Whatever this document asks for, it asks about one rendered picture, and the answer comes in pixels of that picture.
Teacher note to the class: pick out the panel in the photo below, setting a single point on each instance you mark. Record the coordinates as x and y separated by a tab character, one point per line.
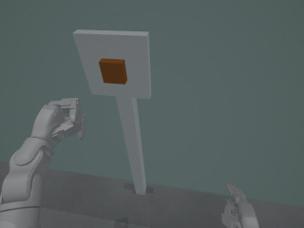
134	48

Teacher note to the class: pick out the robot left hand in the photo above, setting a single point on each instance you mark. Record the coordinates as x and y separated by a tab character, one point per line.
51	125

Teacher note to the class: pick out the robot left forearm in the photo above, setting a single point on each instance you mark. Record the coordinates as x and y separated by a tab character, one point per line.
22	189

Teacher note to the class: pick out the button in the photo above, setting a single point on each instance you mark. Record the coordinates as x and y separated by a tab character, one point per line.
113	71

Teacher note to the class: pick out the robot right hand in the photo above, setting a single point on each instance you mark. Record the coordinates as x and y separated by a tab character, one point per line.
244	215

